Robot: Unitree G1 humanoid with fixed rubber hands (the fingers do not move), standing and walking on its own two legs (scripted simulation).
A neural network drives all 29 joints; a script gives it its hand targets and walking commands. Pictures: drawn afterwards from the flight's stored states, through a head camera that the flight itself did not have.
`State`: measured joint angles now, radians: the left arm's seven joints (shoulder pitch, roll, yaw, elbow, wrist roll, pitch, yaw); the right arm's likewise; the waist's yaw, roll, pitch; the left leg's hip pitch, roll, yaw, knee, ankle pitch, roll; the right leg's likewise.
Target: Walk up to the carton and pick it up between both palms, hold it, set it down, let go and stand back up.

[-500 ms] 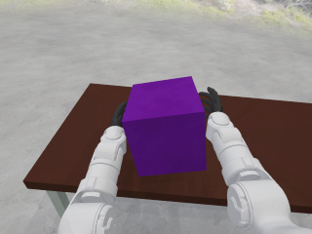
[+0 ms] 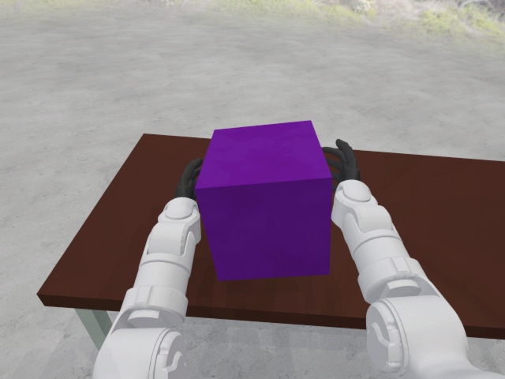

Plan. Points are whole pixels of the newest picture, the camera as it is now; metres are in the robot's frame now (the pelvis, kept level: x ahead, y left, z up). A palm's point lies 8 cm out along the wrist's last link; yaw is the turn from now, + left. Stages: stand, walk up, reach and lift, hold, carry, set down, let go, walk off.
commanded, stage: reach and lift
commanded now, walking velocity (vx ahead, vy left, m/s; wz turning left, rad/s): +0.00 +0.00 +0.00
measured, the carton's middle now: (267, 196) +0.39 -0.01 +0.14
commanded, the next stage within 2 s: hold in 0.20 s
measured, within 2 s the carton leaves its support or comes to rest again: neither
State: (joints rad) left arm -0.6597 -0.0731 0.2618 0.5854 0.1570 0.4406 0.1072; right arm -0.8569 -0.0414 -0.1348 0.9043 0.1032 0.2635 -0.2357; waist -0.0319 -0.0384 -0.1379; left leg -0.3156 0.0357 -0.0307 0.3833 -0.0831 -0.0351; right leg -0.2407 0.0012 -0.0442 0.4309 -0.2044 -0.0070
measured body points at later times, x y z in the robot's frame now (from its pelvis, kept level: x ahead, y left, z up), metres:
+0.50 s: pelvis +0.00 +0.00 +0.00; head -0.04 +0.02 +0.45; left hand +0.39 +0.13 +0.16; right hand +0.40 -0.14 +0.18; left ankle +0.07 +0.14 -0.74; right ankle +0.01 -0.11 -0.74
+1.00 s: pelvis +0.00 +0.00 +0.00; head -0.04 +0.01 +0.45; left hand +0.38 +0.13 +0.17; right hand +0.40 -0.14 +0.19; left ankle +0.07 +0.14 -0.74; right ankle +0.01 -0.11 -0.74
